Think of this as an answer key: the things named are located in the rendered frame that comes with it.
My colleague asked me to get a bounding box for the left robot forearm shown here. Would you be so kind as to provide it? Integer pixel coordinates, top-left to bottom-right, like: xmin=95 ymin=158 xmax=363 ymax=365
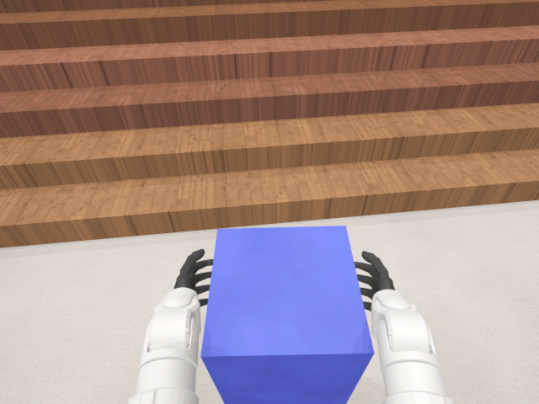
xmin=128 ymin=287 xmax=201 ymax=404

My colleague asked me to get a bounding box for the robot right hand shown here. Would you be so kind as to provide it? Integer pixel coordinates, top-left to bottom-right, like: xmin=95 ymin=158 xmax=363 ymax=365
xmin=354 ymin=251 xmax=395 ymax=312

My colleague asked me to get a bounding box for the carton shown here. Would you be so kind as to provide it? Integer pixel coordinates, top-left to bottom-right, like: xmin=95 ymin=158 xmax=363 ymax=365
xmin=200 ymin=226 xmax=374 ymax=404

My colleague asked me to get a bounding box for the right robot forearm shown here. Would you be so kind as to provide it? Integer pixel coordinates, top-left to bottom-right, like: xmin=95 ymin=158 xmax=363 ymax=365
xmin=371 ymin=290 xmax=456 ymax=404

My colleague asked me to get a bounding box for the robot left hand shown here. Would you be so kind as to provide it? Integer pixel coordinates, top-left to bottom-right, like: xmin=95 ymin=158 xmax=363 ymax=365
xmin=173 ymin=249 xmax=213 ymax=306

